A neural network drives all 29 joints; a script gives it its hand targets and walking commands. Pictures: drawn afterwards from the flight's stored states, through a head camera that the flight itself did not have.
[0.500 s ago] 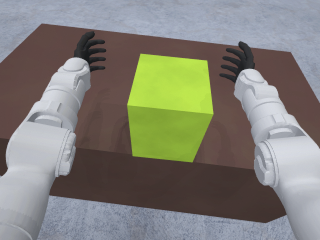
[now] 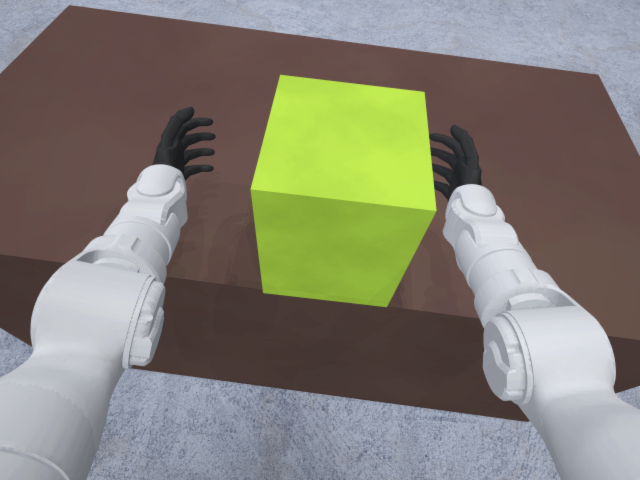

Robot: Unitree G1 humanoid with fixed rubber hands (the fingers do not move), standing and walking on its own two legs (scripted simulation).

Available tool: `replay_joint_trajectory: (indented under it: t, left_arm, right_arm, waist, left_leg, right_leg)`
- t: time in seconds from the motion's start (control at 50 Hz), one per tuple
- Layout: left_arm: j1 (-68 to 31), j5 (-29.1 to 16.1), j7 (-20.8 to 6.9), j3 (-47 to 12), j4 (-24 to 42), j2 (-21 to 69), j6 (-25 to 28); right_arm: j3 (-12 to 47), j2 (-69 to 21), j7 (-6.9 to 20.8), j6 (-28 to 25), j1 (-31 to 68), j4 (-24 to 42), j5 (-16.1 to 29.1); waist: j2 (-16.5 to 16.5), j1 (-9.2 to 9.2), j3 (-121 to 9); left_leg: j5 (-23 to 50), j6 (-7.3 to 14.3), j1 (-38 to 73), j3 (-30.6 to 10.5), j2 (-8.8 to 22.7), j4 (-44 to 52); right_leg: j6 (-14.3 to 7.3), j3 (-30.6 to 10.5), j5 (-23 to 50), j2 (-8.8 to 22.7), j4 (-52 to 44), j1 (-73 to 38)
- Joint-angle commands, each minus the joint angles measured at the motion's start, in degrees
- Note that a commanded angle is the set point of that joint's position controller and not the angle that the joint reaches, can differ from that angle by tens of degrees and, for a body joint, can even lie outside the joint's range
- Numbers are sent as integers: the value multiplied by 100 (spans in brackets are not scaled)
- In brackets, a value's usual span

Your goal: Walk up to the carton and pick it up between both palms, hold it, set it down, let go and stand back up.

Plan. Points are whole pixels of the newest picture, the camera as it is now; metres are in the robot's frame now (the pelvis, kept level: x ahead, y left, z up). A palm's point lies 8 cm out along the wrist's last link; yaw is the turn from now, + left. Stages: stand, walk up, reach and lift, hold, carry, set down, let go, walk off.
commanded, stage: reach and lift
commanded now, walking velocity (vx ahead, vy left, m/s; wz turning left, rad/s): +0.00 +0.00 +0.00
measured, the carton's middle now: (337, 200) +0.49 -0.04 +0.02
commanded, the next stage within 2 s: none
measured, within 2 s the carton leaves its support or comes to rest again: neither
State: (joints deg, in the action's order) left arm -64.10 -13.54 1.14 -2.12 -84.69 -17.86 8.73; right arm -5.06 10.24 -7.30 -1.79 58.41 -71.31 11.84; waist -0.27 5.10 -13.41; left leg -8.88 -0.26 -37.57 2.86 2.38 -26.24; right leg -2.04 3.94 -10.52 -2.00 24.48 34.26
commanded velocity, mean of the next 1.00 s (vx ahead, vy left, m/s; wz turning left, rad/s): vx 0.00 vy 0.00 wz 0.00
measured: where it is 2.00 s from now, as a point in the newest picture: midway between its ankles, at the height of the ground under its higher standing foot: outside the picture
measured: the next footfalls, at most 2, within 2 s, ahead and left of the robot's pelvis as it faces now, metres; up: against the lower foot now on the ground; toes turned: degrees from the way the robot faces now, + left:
none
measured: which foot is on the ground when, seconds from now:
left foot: down 0.00-1.00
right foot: down 0.00-1.00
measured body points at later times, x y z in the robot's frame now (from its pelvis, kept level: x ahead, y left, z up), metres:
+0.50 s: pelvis +0.00 +0.01 -0.01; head +0.09 +0.03 +0.44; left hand +0.50 +0.15 +0.08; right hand +0.46 -0.19 +0.09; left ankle +0.02 +0.12 -0.73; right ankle -0.01 -0.09 -0.73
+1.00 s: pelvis +0.02 +0.01 +0.01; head +0.10 +0.02 +0.46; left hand +0.49 +0.11 +0.08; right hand +0.44 -0.18 +0.08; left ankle +0.02 +0.12 -0.73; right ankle -0.01 -0.09 -0.73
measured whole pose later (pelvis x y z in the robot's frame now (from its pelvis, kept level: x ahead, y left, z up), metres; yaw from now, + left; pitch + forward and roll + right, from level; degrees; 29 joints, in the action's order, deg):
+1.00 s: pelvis +0.02 +0.01 +0.01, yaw -2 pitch +13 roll +0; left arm -56.1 27.6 1.2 37.1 -65.3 1.0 9.4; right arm -44.5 -8.6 -2.1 -10.1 48.5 -49.2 -31.9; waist -0.8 3.2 -3.2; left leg -7.6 1.0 -22.7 6.3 1.1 -17.3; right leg -0.6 0.5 -9.0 -1.1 17.4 21.3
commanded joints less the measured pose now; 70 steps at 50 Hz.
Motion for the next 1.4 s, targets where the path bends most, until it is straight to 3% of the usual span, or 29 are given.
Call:
replay_joint_trajectory:
  t: [0.0, 0.1, 0.2, 0.32, 0.44, 0.56, 0.66, 0.74, 0.78, 0.82, 0.86, 1.0, 1.14, 1.2, 1.32, 1.38]
  left_arm:
    - [-3178, 31, 11, 8, 703, -775, 600]
    - [-3300, 40, 65, -63, 608, -585, 811]
    - [-3226, 162, 123, -3, 641, -449, 808]
    - [-3082, 301, 175, 164, 601, -327, 779]
    - [-3067, 522, 204, 372, 792, -131, 785]
    - [-3038, 981, 232, 808, 949, 195, 726]
    - [-2975, 1735, 198, 1446, 1317, 639, 692]
    - [-2675, 3021, -3, 2579, 1674, 1254, 603]
    - [-2618, 3726, -180, 2983, 1843, 2236, 533]
    - [-2233, 4127, -400, 3024, 1710, 3237, 423]
    - [-1919, 4267, -439, 3094, 1803, 3505, 283]
    - [-1517, 4354, -479, 3262, 2312, 3498, -68]
    - [-1320, 4256, -490, 2930, 2659, 3872, -156]
    - [-1285, 4227, -506, 2882, 2713, 3869, -187]
    - [-1196, 4184, -603, 2946, 2720, 3819, -159]
    - [-1219, 4201, -607, 2902, 2723, 3862, -147]
  right_arm:
    - [-138, 947, 5, -576, 2721, 927, -105]
    - [-246, 986, 52, -836, 2768, 726, -152]
    - [-286, 1059, 113, -946, 2731, 581, -102]
    - [-256, 960, 147, -967, 2699, 603, -134]
    - [-366, 731, 150, -947, 2663, 685, -274]
    - [-745, 326, 138, -929, 2616, 803, -755]
    - [-1272, -339, 246, -949, 2446, 1100, -1495]
    - [-2130, -1410, 476, -1004, 2140, 1550, -2821]
    - [-2516, -2582, 698, -1047, 2038, 1715, -3663]
    - [-2678, -3661, 1019, -1041, 1730, 1763, -4396]
    - [-2747, -3890, 1183, -1008, 1474, 1914, -4699]
    - [-2544, -4119, 1234, -920, 1143, 2062, -4787]
    - [-2494, -4179, 1292, -1056, 1024, 1940, -4671]
    - [-2483, -4224, 1277, -1078, 1069, 2005, -4684]
    - [-2326, -4422, 1238, -1056, 1029, 2188, -4687]
    - [-2376, -4388, 1235, -1072, 1041, 2226, -4711]
  waist:
    - [398, 61, -4072]
    - [589, 122, -4204]
    - [710, 39, -4258]
    - [465, 3, -4036]
    - [436, -8, -4001]
    - [334, -11, -3754]
    - [348, -95, -3697]
    - [240, -225, -3362]
    - [230, -242, -3068]
    - [195, -241, -2655]
    - [82, -276, -2549]
    - [-154, -378, -1944]
    - [215, -361, -1791]
    - [175, -366, -1807]
    - [-89, -349, -1798]
    - [-27, -307, -1902]
  left_leg:
    - [1565, -285, 2260, -122, -151, -409]
    - [1911, -410, 2551, -149, -116, -675]
    - [2167, -476, 2811, -146, -77, -766]
    - [2140, -405, 2631, -150, -98, -711]
    - [2070, -337, 2556, -133, -97, -590]
    - [1990, -332, 2677, -96, -89, -458]
    - [2081, -291, 2831, 12, -115, -257]
    - [1939, -188, 2717, 203, -177, 181]
    - [1877, -138, 2743, 302, -192, 427]
    - [1672, -105, 2859, 356, -164, 619]
    - [1784, -84, 3130, 385, -110, 682]
    - [2096, 22, 3109, 523, -136, 652]
    - [3062, -85, 4249, 448, -31, 238]
    - [2781, -58, 4079, 469, -51, 278]
    - [2141, 90, 3248, 535, -177, 539]
    - [2149, 75, 3424, 513, -154, 556]
  right_leg:
    - [467, -95, 2633, 178, 259, -1060]
    - [380, 7, 2444, 128, 299, -459]
    - [319, 27, 2312, 75, 246, -245]
    - [361, -11, 2416, 74, 251, -392]
    - [366, -61, 2486, 116, 220, -592]
    - [359, -63, 2435, 104, 73, -688]
    - [379, -56, 2661, 110, -30, -1124]
    - [465, -75, 3098, 190, -151, -2055]
    - [506, -42, 3249, 206, -235, -2463]
    - [478, 10, 3165, 210, -317, -2746]
    - [488, 83, 3059, 176, -354, -2790]
    - [724, 146, 3454, 166, -204, -3042]
    - [653, 310, 2965, 77, -398, -1926]
    - [638, 293, 2914, 106, -405, -2042]
    - [745, 180, 3694, 214, -140, -3048]
    - [749, 228, 3462, 196, -182, -2864]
